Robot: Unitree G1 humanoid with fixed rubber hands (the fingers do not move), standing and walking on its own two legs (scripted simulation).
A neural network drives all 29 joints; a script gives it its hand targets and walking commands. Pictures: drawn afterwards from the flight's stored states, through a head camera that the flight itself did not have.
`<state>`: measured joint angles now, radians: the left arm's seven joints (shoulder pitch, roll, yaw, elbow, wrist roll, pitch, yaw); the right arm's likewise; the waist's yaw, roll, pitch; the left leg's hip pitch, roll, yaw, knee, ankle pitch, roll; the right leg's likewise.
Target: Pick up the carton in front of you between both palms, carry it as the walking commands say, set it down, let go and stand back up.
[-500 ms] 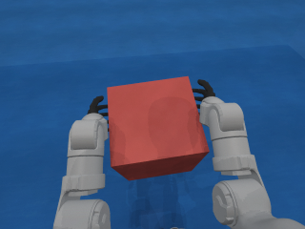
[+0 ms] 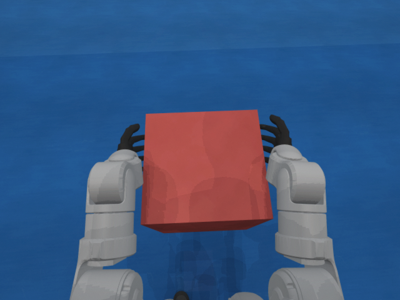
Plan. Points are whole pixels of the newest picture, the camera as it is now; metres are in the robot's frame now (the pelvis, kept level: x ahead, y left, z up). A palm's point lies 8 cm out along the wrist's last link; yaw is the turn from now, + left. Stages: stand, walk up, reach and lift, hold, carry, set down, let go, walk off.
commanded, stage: carry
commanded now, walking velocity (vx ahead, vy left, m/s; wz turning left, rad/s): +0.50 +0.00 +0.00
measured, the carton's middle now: (203, 180) +0.37 +0.00 -0.02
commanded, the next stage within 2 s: none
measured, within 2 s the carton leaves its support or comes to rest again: neither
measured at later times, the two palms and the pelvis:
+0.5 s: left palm (151, 90) +0.55 +0.11 +0.07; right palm (270, 75) +0.58 -0.17 +0.08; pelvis +0.29 -0.05 +0.01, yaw +3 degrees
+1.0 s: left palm (142, 15) +0.85 +0.16 +0.08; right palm (238, 6) +0.87 -0.13 +0.10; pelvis +0.57 +0.01 +0.01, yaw +1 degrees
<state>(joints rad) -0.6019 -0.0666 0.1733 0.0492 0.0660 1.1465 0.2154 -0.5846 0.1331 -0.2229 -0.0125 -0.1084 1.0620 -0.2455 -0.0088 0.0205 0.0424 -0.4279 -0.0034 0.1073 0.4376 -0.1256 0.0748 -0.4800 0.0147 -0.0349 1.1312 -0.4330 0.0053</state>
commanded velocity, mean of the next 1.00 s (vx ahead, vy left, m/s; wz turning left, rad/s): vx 0.50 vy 0.00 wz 0.00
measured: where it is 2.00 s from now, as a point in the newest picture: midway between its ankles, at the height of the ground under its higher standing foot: (195, 140)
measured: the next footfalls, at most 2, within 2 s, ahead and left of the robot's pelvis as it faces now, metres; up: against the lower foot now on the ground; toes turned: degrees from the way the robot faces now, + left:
right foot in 0.30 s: +0.34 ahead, -0.13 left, +0.00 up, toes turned -7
left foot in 0.76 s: +0.60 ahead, +0.10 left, +0.00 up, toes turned +13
